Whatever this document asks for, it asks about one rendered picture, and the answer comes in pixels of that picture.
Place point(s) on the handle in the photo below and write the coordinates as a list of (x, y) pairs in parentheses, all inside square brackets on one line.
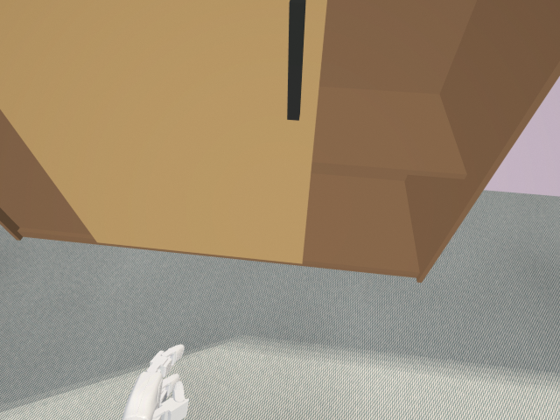
[(295, 60)]

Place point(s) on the robot left hand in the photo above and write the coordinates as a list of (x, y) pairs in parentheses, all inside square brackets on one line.
[(147, 399)]

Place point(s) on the wardrobe door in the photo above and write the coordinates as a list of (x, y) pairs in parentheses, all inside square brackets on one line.
[(27, 194), (163, 123)]

